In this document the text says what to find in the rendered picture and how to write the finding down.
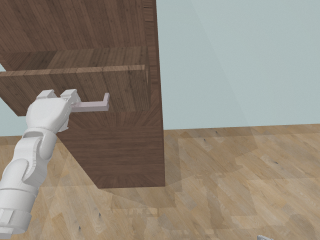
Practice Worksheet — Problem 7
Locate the robot left forearm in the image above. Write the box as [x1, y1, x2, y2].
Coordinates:
[0, 127, 57, 239]

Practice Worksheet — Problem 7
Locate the handle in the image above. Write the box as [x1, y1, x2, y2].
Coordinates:
[27, 92, 110, 113]

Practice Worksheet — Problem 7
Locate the cabinet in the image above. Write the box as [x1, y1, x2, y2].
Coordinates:
[0, 0, 166, 189]

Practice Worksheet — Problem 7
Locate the drawer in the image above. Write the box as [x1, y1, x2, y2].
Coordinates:
[0, 46, 151, 117]

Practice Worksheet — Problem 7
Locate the robot left hand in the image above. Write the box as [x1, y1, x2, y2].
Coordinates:
[25, 89, 81, 135]

